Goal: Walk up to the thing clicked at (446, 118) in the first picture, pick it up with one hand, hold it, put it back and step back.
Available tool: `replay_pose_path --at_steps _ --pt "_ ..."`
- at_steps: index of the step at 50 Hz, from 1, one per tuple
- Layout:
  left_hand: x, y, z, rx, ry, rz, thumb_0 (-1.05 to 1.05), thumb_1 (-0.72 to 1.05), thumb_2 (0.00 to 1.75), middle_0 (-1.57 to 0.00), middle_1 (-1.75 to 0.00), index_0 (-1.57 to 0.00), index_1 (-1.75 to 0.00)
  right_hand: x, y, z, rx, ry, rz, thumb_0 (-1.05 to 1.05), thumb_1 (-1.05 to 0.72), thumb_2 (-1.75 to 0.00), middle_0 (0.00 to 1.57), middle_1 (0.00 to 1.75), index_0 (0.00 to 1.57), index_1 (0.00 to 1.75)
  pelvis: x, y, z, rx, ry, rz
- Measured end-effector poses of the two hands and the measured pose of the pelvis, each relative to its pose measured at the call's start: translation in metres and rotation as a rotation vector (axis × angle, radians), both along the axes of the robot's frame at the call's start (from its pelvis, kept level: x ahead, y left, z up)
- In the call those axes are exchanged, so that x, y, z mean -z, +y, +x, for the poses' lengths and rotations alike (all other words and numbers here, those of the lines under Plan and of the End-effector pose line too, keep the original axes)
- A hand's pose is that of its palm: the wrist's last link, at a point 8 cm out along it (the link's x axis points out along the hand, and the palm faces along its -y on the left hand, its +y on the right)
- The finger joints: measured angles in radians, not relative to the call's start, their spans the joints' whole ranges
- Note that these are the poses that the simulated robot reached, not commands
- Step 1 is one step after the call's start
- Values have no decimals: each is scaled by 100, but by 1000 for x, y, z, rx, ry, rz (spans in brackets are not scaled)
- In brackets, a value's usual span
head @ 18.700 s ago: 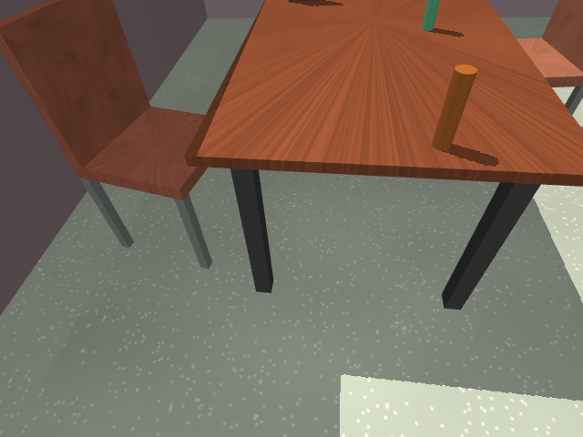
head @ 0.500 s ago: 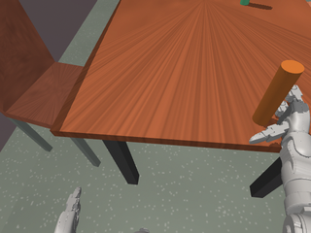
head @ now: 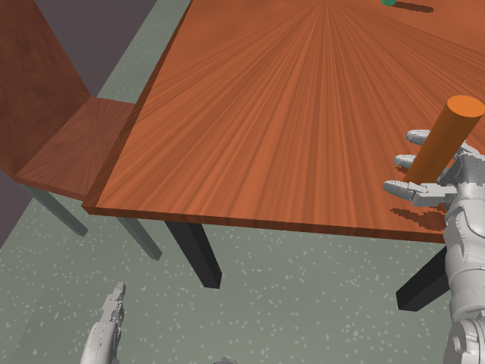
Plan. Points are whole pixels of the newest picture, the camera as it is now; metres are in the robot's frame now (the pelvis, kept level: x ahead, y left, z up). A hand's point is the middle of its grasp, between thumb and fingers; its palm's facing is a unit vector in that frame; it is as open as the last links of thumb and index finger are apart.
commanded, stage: close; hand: right
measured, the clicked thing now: (435, 154) +0.44 -0.22 +0.11
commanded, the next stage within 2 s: settle in 0.08 s
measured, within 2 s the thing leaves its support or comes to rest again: leaves its support in 0.34 s
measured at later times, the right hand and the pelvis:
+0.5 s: hand (433, 153) +0.44 -0.23 +0.10, palm faces +0.16 +0.99 +0.01, open 5.5 cm; pelvis +0.00 +0.00 +0.00, yaw +0 degrees
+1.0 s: hand (442, 130) +0.46 -0.22 +0.14, palm faces +0.16 +0.99 +0.02, open 5.4 cm; pelvis +0.01 -0.01 +0.02, yaw +0 degrees
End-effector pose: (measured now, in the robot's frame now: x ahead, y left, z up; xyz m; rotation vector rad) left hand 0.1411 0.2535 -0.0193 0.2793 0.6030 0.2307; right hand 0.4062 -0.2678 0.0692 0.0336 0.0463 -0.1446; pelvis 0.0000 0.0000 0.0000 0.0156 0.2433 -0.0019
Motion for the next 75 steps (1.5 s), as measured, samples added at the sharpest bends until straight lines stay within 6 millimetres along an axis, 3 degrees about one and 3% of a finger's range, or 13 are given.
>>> replay_pose_path --at_steps 8,14,23,31,53,75 --pt "10 1 -9 -6 40 0 -1 -53 5 -6 -5 -6 -5 1 -4 9 16 -9 -17 0 -5 -72 108 92 106 91 5 0 -4 2 18 3" --pt "8 7 -15 -26 46 9 -1 -53 5 -7 -6 -6 -5 -1 -5 8 7 3 -6 0 -5 -91 103 103 101 102 4 -2 -3 -1 15 4" --pt "9 0 -10 -26 37 -10 -1 -54 6 -7 -6 -6 -6 -28 -7 9 14 -34 -27 0 -15 -113 101 118 99 118 -1 -4 -4 -2 -10 6" --pt "8 0 -10 -35 39 -28 -1 -53 5 -7 -6 -7 -6 -48 -11 12 25 -26 -20 -1 -14 -114 101 117 100 117 -8 -5 -1 -1 -29 2" --pt "6 -1 -4 -52 54 -49 -1 -52 5 -7 -6 -6 -6 -75 -6 20 14 -26 -19 -1 -14 -115 102 116 100 117 -20 -6 7 -5 -65 0" --pt "9 1 -6 -46 61 -86 -1 -52 5 -6 -6 -6 -6 -97 6 8 -4 -36 -25 -1 -14 -115 102 117 99 118 -29 1 4 -8 -106 -6"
